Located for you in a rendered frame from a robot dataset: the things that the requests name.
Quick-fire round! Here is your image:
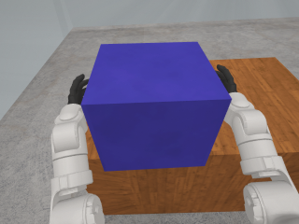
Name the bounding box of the left robot upper arm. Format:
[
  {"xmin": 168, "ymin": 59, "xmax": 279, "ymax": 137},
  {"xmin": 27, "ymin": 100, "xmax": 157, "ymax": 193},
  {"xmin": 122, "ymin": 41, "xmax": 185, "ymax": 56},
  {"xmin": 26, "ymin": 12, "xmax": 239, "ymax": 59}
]
[{"xmin": 50, "ymin": 193, "xmax": 105, "ymax": 224}]

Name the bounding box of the robot left forearm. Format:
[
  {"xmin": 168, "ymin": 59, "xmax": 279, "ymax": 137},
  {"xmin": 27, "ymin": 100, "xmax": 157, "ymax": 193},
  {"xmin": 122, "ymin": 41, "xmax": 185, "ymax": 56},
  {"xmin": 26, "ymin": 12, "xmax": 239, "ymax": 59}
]
[{"xmin": 49, "ymin": 104, "xmax": 93, "ymax": 224}]

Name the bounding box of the right robot hand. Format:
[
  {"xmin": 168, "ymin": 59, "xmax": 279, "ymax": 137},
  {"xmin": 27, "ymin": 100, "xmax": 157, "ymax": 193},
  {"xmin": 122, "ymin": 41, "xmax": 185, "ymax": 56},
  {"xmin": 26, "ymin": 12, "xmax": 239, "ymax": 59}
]
[{"xmin": 215, "ymin": 64, "xmax": 237, "ymax": 93}]

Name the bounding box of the left robot hand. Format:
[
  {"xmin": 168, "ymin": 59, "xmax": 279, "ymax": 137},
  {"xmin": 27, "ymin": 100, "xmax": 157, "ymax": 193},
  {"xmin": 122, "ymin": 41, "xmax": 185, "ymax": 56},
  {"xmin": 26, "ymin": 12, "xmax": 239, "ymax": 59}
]
[{"xmin": 67, "ymin": 74, "xmax": 89, "ymax": 105}]

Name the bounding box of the pedestal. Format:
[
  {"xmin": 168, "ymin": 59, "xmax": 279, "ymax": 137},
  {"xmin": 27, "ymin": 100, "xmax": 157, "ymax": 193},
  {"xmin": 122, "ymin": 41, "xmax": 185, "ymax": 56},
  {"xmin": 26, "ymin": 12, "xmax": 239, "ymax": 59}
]
[{"xmin": 85, "ymin": 57, "xmax": 299, "ymax": 216}]

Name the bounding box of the robot right forearm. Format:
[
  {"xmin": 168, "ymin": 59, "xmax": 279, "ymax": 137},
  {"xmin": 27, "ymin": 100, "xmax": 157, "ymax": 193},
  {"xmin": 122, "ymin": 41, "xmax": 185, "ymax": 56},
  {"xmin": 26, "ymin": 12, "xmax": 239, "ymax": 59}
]
[{"xmin": 224, "ymin": 92, "xmax": 299, "ymax": 197}]

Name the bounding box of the right robot upper arm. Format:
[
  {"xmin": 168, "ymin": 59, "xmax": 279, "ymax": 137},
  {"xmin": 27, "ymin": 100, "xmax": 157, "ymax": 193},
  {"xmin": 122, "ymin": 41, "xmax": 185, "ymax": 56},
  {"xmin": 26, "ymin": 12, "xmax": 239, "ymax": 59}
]
[{"xmin": 243, "ymin": 180, "xmax": 299, "ymax": 224}]

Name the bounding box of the carton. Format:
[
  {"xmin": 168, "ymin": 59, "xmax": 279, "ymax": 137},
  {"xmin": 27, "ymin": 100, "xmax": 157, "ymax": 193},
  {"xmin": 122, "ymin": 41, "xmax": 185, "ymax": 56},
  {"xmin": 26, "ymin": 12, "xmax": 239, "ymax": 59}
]
[{"xmin": 80, "ymin": 41, "xmax": 232, "ymax": 172}]

